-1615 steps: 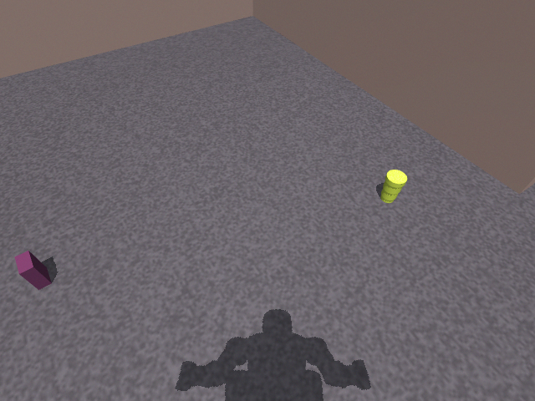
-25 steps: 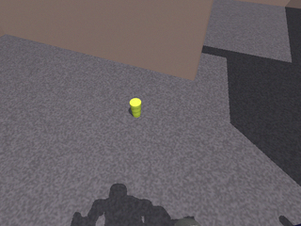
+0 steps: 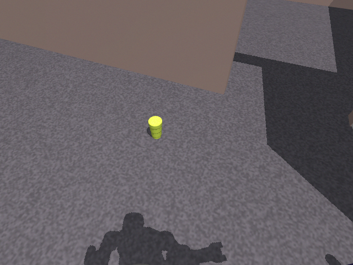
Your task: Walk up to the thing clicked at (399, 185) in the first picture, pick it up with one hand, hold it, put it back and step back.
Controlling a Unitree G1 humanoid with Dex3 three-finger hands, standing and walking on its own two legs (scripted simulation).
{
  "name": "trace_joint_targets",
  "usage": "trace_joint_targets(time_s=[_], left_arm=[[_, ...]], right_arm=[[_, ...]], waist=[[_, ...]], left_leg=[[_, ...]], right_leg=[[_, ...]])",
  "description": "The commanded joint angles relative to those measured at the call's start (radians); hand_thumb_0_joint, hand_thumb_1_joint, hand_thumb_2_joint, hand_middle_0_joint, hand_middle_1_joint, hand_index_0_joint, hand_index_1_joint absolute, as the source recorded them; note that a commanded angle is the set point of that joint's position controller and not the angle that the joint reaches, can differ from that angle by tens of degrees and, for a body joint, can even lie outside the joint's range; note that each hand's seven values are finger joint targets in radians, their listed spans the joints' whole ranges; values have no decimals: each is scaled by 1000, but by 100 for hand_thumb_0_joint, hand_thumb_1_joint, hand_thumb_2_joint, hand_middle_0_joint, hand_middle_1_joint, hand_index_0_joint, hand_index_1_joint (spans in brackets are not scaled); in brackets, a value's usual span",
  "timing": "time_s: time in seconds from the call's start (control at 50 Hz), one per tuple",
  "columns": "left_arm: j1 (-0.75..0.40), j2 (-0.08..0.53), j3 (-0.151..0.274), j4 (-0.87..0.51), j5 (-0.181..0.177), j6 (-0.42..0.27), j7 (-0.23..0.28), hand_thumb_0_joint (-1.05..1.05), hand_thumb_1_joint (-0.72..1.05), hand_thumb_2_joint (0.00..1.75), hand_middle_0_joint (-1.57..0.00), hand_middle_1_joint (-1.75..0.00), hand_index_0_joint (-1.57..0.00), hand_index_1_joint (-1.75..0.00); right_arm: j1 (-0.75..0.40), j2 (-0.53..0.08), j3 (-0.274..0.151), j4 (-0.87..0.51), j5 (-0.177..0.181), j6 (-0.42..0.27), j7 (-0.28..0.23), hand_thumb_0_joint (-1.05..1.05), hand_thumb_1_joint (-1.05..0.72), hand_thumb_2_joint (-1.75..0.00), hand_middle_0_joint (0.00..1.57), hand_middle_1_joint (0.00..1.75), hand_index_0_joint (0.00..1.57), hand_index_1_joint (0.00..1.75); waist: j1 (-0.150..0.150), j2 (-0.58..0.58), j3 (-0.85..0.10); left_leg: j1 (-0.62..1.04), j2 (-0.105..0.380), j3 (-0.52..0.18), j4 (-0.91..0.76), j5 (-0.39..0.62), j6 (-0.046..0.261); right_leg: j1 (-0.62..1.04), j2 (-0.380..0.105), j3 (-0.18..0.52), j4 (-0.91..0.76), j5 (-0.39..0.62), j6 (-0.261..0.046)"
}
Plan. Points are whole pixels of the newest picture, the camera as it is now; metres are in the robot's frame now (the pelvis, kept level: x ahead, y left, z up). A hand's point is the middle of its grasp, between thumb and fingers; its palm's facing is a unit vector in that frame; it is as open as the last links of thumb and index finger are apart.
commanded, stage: step back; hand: left
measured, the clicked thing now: (155, 128) +1.03 +0.17 -0.68
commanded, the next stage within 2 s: stand in 0.30 s
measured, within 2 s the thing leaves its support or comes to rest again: neither
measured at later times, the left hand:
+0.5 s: hand out of the picture +0.13 +0.24 -0.13, palm faces -0.03 -0.94 -0.34, open 7.4 cm
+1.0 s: hand out of the picture +0.08 +0.25 -0.13, palm faces -0.02 -0.94 -0.34, open 7.4 cm
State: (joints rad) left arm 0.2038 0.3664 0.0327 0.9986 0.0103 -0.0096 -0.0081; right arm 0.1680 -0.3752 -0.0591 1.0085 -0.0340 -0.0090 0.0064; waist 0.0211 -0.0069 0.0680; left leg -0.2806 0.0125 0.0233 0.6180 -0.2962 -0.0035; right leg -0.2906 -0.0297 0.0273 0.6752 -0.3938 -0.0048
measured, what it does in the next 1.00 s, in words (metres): stands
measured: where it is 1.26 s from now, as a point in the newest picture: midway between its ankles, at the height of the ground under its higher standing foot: outside the picture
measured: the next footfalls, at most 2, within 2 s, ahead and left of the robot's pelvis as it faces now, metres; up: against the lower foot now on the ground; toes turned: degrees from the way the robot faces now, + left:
none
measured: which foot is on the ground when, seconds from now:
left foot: down 0.00-1.00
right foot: down 0.00-1.00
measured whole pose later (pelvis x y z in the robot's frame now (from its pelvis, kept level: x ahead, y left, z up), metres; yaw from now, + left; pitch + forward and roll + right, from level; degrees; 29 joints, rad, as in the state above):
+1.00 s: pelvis +0.01 -0.01 +0.02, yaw +0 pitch -2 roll +0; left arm 0.11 0.35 0.00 1.16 0.01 -0.01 -0.01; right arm 0.10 -0.35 -0.01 1.16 -0.01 -0.01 0.01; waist -0.01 0.01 0.05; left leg -0.12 0.04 0.02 0.32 -0.16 -0.03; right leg -0.11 -0.01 0.01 0.32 -0.18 0.01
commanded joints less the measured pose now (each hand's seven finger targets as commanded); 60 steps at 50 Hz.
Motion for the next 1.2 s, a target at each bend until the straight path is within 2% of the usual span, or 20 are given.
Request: trace_joint_targets(time_s=[0.0,0.02,0.04,0.06,0.12,0.26,0.28,0.32,0.38,0.42,0.48,0.64,0.7,0.74,0.84,0.88,0.94,1.04,1.12,1.18], left_arm=[[-14,193,39,-35,-2,-34,21,0,90,90,-20,-30,-20,-30],[-22,210,46,-29,-6,-41,22,0,90,90,-20,-30,-20,-30],[-37,223,46,-27,-9,-42,22,0,90,90,-20,-30,-20,-30],[-62,230,46,-26,-9,-41,22,0,90,90,-20,-30,-20,-30],[-82,219,37,-19,-13,-38,27,0,90,90,-20,-30,-20,-30],[-124,207,30,3,-5,-31,28,0,90,90,-20,-30,-20,-30],[-136,180,13,26,-11,-29,23,0,90,90,-20,-30,-20,-30],[-142,182,11,33,-10,-28,23,0,90,90,-20,-30,-20,-30],[-164,191,9,48,-7,-28,21,0,90,90,-20,-30,-20,-30],[-184,201,12,55,-6,-30,22,0,90,90,-20,-30,-20,-30],[-188,194,9,67,-5,-31,19,0,90,90,-20,-30,-20,-30],[-182,201,11,85,-4,-33,17,0,90,90,-20,-30,-20,-30],[-178,199,12,88,-4,-33,15,0,90,90,-20,-30,-20,-30],[-180,202,13,90,-2,-30,15,0,90,90,-20,-30,-20,-30],[-161,197,10,94,-3,-28,14,0,90,90,-20,-30,-20,-30],[-158,198,9,98,-4,-26,13,0,90,90,-20,-30,-20,-30],[-143,198,7,97,-2,-26,13,0,90,90,-20,-30,-20,-30],[-145,202,8,95,-5,-28,13,0,90,90,-20,-30,-20,-30],[-143,209,9,92,-6,-26,12,0,90,90,-20,-30,-20,-30],[-137,204,8,91,-4,-26,13,0,90,90,-20,-30,-20,-30]], right_arm=[[-124,-220,-29,-66,4,-30,-13,0,-90,-90,20,30,20,30],[-111,-199,-21,-55,12,-31,-14,0,-90,-90,20,30,20,30],[-98,-195,-19,-46,16,-29,-16,0,-90,-90,20,30,20,30],[-90,-189,-17,-39,21,-28,-17,0,-90,-90,20,30,20,30],[-101,-190,-18,-16,23,-25,-21,0,-90,-90,20,30,20,30],[-147,-178,-18,16,23,-18,-20,0,-90,-90,20,30,20,30],[-131,-178,-6,26,32,-25,-16,0,-90,-90,20,30,20,30],[-159,-187,-8,34,31,-29,-14,0,-90,-90,20,30,20,30],[-161,-174,0,45,33,-30,-11,0,-90,-90,20,30,20,30],[-170,-171,0,49,30,-26,-9,0,-90,-90,20,30,20,30],[-174,-175,2,57,30,-26,-6,0,-90,-90,20,30,20,30],[-160,-171,6,78,28,-28,-5,0,-90,-90,20,30,20,30],[-155,-175,8,82,27,-29,-6,0,-90,-90,20,30,20,30],[-148,-175,9,85,25,-27,-7,0,-90,-90,20,30,20,30],[-134,-180,13,85,24,-28,-7,0,-90,-90,20,30,20,30],[-129,-180,14,87,25,-26,-7,0,-90,-90,20,30,20,30],[-126,-185,12,86,24,-23,-5,0,-90,-90,20,30,20,30],[-108,-182,19,89,24,-25,-6,0,-90,-90,20,30,20,30],[-109,-184,19,86,24,-25,-7,0,-90,-90,20,30,20,30],[-110,-184,22,85,26,-24,-8,0,-90,-90,20,30,20,30]], waist=[[24,98,-58],[16,95,-91],[2,94,-110],[-10,76,-115],[-9,44,-150],[-11,4,-149],[-26,10,-157],[-16,16,-143],[-23,-4,-131],[-25,-12,-114],[-26,6,-98],[-27,5,-98],[-26,9,-100],[-28,12,-90],[-25,11,-83],[-27,3,-66],[-23,-6,-73],[-28,6,-79],[-27,-2,-85],[-24,-1,-84]], left_leg=[[-14,189,-193,-202,160,98],[1,150,-140,-160,273,66],[10,129,-120,-148,272,50],[32,119,-110,-157,271,42],[124,122,-83,-130,432,44],[150,125,-66,-189,378,44],[177,130,-100,-234,403,42],[199,131,-97,-249,410,37],[222,130,-93,-272,406,29],[193,124,-92,-296,325,25],[191,120,-90,-324,267,18],[195,121,-89,-350,215,10],[197,122,-87,-350,223,10],[183,122,-89,-359,187,11],[176,125,-94,-362,181,12],[175,123,-98,-367,142,10],[174,119,-99,-362,123,15],[168,123,-94,-349,193,16],[179,124,-97,-352,182,15],[170,125,-98,-352,195,17]], right_leg=[[96,-16,33,-169,188,-23],[135,-35,70,-172,331,-28],[141,-49,84,-163,383,-35],[145,-64,94,-157,429,-39],[138,-72,86,-176,520,-35],[158,-76,84,-218,498,-28],[178,-76,71,-241,501,-20],[175,-78,68,-273,488,-12],[183,-86,70,-313,483,-8],[196,-90,68,-340,427,-5],[188,-90,72,-373,376,-1],[190,-95,76,-403,338,-8],[192,-98,79,-406,355,-10],[184,-94,78,-410,312,-10],[178,-93,75,-408,308,-9],[151,-89,75,-416,255,-10],[140,-89,76,-426,231,-10],[173,-98,83,-412,326,-12],[162,-96,81,-415,297,-14],[172,-94,73,-412,316,-10]])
